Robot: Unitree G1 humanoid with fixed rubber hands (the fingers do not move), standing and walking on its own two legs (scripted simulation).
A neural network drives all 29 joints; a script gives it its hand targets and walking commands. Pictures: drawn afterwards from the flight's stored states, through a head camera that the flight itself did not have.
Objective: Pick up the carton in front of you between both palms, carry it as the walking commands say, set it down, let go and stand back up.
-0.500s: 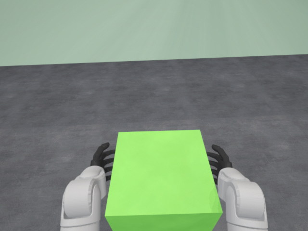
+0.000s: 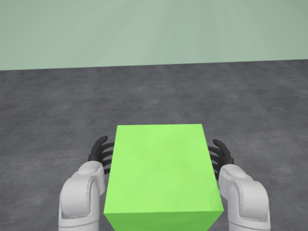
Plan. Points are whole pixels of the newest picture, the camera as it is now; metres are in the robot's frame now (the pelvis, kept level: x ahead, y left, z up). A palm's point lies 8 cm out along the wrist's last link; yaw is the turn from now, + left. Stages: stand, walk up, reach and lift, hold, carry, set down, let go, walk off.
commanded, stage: carry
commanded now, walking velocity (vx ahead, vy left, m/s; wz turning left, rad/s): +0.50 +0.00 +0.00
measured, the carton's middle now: (160, 185) +0.26 -0.01 +0.01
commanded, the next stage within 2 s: none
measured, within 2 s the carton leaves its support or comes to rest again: neither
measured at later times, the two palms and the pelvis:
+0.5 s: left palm (121, 90) +0.57 +0.12 +0.08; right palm (203, 92) +0.59 -0.18 +0.07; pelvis +0.32 -0.04 +0.00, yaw +3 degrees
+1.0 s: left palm (125, 66) +0.75 +0.13 +0.07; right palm (195, 70) +0.74 -0.17 +0.06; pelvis +0.48 -0.02 -0.02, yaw +0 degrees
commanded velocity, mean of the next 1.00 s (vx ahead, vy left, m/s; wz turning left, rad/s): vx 0.13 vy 0.00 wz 0.00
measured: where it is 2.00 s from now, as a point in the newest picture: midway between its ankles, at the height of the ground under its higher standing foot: (155, 216)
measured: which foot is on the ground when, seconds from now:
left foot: down 0.00-0.18, up 0.20-0.56, down 0.58-1.00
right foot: up 0.00-0.16, down 0.18-0.62, up 0.64-0.72, down 0.74-1.00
